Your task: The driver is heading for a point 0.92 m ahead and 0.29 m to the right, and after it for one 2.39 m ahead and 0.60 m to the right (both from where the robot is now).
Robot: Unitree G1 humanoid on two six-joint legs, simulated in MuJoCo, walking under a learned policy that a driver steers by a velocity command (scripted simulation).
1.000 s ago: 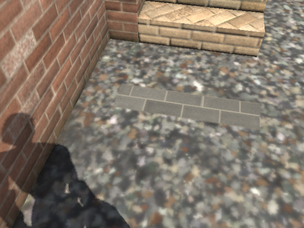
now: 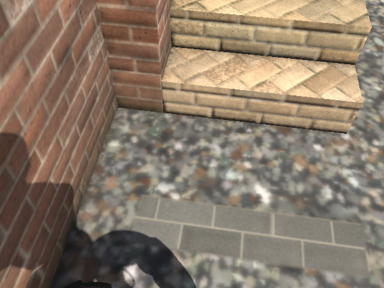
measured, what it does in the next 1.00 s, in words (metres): walks ahead, turning right: right foot, then left foot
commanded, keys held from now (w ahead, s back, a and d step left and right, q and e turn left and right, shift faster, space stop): shift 0.26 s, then w+shift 0.26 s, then w+e+shift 0.48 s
